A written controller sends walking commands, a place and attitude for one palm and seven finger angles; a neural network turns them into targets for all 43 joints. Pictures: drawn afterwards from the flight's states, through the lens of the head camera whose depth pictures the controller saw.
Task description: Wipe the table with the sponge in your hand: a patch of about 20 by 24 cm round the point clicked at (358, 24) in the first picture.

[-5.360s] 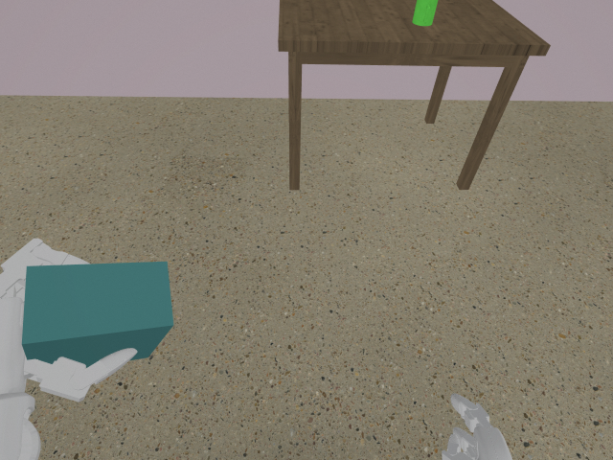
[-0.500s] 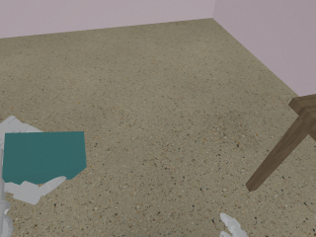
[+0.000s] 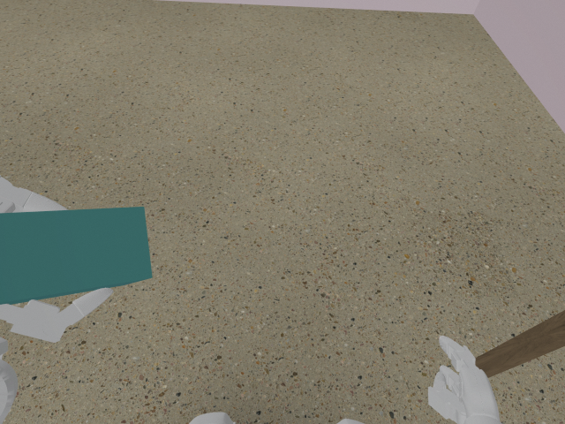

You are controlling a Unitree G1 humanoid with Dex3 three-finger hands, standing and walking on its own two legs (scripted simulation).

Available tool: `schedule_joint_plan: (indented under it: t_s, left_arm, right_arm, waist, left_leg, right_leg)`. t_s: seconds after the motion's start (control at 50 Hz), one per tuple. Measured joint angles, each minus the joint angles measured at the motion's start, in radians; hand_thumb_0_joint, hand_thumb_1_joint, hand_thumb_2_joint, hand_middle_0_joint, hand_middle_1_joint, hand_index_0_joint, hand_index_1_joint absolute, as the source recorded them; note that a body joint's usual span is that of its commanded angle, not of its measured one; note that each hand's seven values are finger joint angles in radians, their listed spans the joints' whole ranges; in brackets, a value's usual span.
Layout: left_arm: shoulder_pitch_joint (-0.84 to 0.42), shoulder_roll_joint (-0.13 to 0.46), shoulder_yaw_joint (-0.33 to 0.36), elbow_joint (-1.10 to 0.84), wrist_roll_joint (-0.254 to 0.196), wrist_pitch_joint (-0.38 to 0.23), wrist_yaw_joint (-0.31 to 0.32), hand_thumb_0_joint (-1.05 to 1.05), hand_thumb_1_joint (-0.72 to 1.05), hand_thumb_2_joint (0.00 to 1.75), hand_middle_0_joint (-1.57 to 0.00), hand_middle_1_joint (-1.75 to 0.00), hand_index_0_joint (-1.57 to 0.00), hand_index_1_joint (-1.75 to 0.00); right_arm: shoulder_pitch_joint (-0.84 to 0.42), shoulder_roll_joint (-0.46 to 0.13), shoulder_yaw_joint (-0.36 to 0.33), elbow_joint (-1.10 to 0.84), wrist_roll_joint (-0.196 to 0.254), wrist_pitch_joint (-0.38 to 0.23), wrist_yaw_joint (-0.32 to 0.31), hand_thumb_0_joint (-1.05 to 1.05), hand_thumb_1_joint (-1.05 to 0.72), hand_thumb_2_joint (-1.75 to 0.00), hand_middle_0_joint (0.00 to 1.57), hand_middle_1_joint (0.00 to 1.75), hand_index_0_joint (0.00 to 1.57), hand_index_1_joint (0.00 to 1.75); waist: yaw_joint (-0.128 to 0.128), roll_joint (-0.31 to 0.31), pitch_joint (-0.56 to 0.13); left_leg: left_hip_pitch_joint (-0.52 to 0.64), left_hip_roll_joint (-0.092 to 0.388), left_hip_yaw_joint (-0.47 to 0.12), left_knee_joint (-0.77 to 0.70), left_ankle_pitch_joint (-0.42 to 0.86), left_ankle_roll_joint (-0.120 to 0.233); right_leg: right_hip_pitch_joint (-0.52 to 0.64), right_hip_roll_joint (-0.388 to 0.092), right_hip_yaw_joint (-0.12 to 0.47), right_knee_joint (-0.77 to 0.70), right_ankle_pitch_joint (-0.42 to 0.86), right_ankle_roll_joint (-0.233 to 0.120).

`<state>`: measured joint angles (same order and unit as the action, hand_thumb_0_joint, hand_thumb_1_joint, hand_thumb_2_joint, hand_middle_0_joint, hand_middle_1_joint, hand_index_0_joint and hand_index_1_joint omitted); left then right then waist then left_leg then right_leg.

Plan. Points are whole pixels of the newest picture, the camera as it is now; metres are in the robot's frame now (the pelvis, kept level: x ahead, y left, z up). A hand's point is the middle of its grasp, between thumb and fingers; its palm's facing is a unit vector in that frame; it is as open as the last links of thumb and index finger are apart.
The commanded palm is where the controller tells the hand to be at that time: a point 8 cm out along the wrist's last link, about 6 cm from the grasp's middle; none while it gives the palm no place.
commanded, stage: walk to a spot facing it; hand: left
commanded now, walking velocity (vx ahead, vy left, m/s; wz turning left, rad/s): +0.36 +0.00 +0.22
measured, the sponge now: (90, 256) +0.24 +0.21 +0.18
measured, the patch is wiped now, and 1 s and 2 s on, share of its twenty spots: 0.00 0.00 0.00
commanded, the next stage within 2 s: turn to face it in 0.52 s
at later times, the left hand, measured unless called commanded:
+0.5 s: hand (102, 205) +0.29 +0.21 +0.19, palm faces +0.52 -0.71 -0.47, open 10.4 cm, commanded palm +0.22 +0.25 +0.20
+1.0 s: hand (127, 156) +0.36 +0.21 +0.19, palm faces +0.61 -0.63 -0.48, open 10.4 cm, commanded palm +0.31 +0.23 +0.20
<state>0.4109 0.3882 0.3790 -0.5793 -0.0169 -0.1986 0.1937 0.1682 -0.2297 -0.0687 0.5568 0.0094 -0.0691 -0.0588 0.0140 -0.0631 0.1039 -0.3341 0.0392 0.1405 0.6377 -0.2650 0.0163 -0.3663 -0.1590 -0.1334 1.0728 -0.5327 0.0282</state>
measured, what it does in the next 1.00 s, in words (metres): walks ahead: right foot, then left foot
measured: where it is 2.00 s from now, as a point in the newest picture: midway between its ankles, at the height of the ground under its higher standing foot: outside the picture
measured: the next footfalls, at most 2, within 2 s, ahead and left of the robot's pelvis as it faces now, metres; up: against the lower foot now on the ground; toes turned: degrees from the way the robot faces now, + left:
right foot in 0.24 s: +0.16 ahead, -0.15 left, +0.00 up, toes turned -6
left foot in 0.64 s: +0.21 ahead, +0.11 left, +0.00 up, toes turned +24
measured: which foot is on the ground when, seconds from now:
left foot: down 0.00-0.26, up 0.28-0.62, down 0.64-0.98, up 1.00-1.00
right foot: up 0.00-0.22, down 0.24-0.64, up 0.66-0.94, down 0.96-1.00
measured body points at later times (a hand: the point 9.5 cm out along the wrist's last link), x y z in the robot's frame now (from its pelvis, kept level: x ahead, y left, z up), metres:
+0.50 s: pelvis +0.12 -0.06 +0.02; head +0.17 -0.06 +0.47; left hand +0.25 +0.25 +0.22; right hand +0.33 -0.28 -0.08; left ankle +0.13 +0.09 -0.65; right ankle +0.12 -0.15 -0.72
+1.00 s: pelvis +0.21 -0.07 +0.00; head +0.24 -0.10 +0.45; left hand +0.32 +0.24 +0.22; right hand +0.44 -0.19 -0.10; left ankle +0.18 +0.09 -0.71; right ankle +0.27 -0.14 -0.72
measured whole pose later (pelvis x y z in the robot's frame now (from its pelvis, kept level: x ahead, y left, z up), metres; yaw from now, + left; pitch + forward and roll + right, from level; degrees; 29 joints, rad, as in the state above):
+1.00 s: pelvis +0.21 -0.07 +0.00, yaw +12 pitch -1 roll +0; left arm 0.41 0.36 0.37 -0.49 -0.01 -0.19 0.14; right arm 0.16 -0.12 0.06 0.58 0.01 -0.10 -0.02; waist 0.09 0.08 0.08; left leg -0.33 0.18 0.12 0.74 -0.40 -0.07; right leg -0.36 -0.01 -0.14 0.66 -0.28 -0.04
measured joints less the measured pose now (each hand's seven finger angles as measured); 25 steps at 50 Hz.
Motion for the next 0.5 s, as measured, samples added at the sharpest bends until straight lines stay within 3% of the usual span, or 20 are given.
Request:
schedule_joint_plan:
  t_s: [0.04,0.08,0.14,0.22,0.24,0.26,0.3,0.34,0.38,0.42,0.5]
  left_arm:
    - [-0.021,0.015,0.004,0.027,0.008,0.007,-0.017,-0.01,-0.52,0.99,-0.69,-1.35,-0.71,-1.35]
    - [-0.001,0.021,0.009,0.016,0.007,0.010,-0.030,-0.01,-0.52,0.99,-0.69,-1.35,-0.71,-1.35]
    - [0.065,0.014,0.009,-0.023,-0.005,-0.013,-0.043,-0.01,-0.52,0.99,-0.69,-1.36,-0.71,-1.35]
    - [0.107,0.014,0.006,-0.010,-0.008,-0.032,-0.051,-0.01,-0.52,0.99,-0.69,-1.36,-0.71,-1.35]
    - [0.101,0.019,0.007,0.005,-0.005,-0.027,-0.050,-0.01,-0.52,0.99,-0.69,-1.36,-0.71,-1.35]
    - [0.085,0.018,0.005,0.023,0.001,-0.020,-0.050,-0.01,-0.52,0.99,-0.69,-1.36,-0.71,-1.35]
    - [0.029,-0.012,-0.022,0.070,0.007,0.000,-0.052,-0.01,-0.52,0.99,-0.69,-1.36,-0.71,-1.35]
    - [0.001,-0.044,-0.037,0.108,0.002,0.011,-0.055,-0.01,-0.52,0.99,-0.69,-1.36,-0.71,-1.35]
    - [0.007,-0.062,-0.040,0.116,0.002,0.017,-0.055,-0.01,-0.52,0.99,-0.69,-1.36,-0.71,-1.35]
    - [0.029,-0.062,-0.041,0.101,0.004,0.017,-0.052,-0.01,-0.52,0.99,-0.69,-1.36,-0.71,-1.35]
    - [0.083,-0.026,-0.026,0.025,0.000,0.010,-0.039,-0.01,-0.52,0.99,-0.69,-1.36,-0.71,-1.35]
  right_arm:
    - [-0.016,0.048,0.024,0.015,0.008,-0.001,0.014,0.01,-0.91,-0.90,0.19,0.30,0.19,0.30]
    - [-0.014,0.089,0.051,0.023,0.012,-0.010,0.025,0.01,-0.91,-0.90,0.19,0.30,0.19,0.30]
    - [0.014,0.128,0.083,0.030,0.008,-0.033,0.034,0.01,-0.91,-0.90,0.20,0.30,0.20,0.30]
    - [0.055,0.140,0.108,0.045,0.004,-0.040,0.027,0.01,-0.90,-0.90,0.20,0.30,0.20,0.30]
    - [0.063,0.138,0.111,0.049,0.004,-0.037,0.023,0.01,-0.90,-0.90,0.20,0.30,0.20,0.30]
    - [0.066,0.130,0.111,0.053,0.005,-0.031,0.019,0.01,-0.90,-0.90,0.20,0.30,0.20,0.30]
    - [0.047,0.094,0.101,0.090,0.003,-0.014,0.014,0.01,-0.90,-0.90,0.20,0.30,0.20,0.30]
    - [0.023,0.057,0.091,0.125,-0.002,0.004,0.014,0.01,-0.90,-0.90,0.20,0.30,0.20,0.30]
    - [0.008,0.026,0.077,0.133,-0.003,0.021,0.013,0.01,-0.90,-0.90,0.20,0.30,0.20,0.30]
    - [0.002,0.003,0.060,0.118,-0.005,0.029,0.009,0.02,-0.90,-0.90,0.20,0.30,0.20,0.30]
    - [0.010,-0.028,0.025,0.055,-0.009,0.034,0.002,0.02,-0.91,-0.90,0.20,0.30,0.20,0.30]
  waist:
    - [-0.015,0.003,-0.009]
    - [-0.020,0.014,-0.021]
    - [-0.011,0.049,-0.036]
    - [0.021,0.100,-0.049]
    - [0.027,0.107,-0.052]
    - [0.030,0.118,-0.054]
    - [0.031,0.139,-0.042]
    - [0.032,0.132,-0.029]
    - [0.020,0.117,-0.018]
    - [0.002,0.094,-0.007]
    - [-0.017,0.039,0.008]
  left_leg:
    - [0.004,0.002,-0.025,-0.001,-0.024,-0.004]
    - [0.019,0.011,-0.044,-0.035,-0.019,-0.013]
    - [0.051,0.028,-0.069,-0.095,-0.003,-0.032]
    - [0.084,0.051,-0.103,-0.096,-0.032,-0.058]
    - [0.078,0.051,-0.114,-0.062,-0.058,-0.059]
    - [0.057,0.057,-0.121,0.003,-0.099,-0.038]
    - [-0.025,0.040,-0.147,0.252,-0.198,-0.021]
    - [-0.108,0.013,-0.139,0.487,-0.196,-0.029]
    - [-0.168,0.008,-0.114,0.599,-0.171,-0.043]
    - [-0.203,0.017,-0.084,0.588,-0.145,-0.051]
    - [-0.188,0.041,-0.010,0.339,-0.112,-0.052]
  right_leg:
    - [-0.093,0.031,0.041,0.148,0.010,0.008]
    - [-0.155,0.037,0.044,0.150,0.058,0.016]
    - [-0.162,0.036,0.020,-0.048,0.125,0.025]
    - [-0.050,0.061,-0.024,-0.363,0.190,0.034]
    - [-0.006,0.068,-0.033,-0.436,0.199,0.032]
    - [0.014,0.074,-0.046,-0.466,0.265,0.000]
    - [0.019,0.064,-0.074,-0.408,0.254,-0.048]
    - [0.047,0.048,-0.086,-0.403,0.212,-0.062]
    - [0.088,0.036,-0.100,-0.443,0.210,-0.055]
    - [0.125,0.026,-0.118,-0.492,0.220,-0.053]
    - [0.170,0.003,-0.149,-0.547,0.220,-0.047]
